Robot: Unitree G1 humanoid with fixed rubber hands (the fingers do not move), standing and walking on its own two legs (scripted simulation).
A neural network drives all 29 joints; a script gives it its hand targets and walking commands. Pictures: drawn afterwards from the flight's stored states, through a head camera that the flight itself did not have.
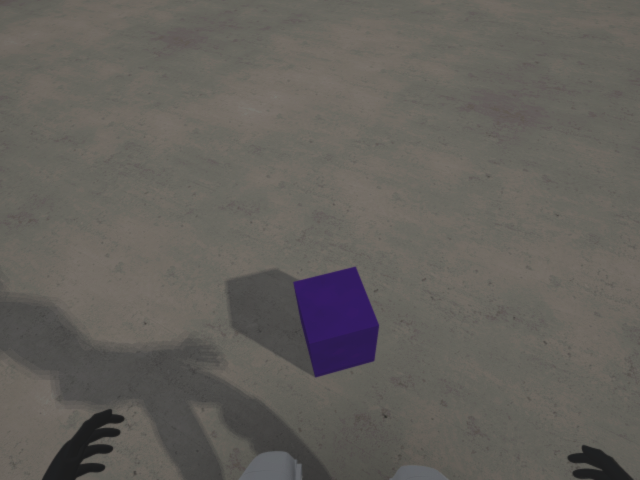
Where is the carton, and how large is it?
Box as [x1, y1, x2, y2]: [293, 267, 378, 376]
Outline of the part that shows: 355,267 293,282 301,323 315,376 372,361 374,358 378,324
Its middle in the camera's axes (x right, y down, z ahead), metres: +0.05 +0.25 +1.22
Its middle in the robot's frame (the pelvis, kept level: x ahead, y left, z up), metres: +0.64 +0.00 -0.63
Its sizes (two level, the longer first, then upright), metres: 0.210 0.200 0.250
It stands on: the floor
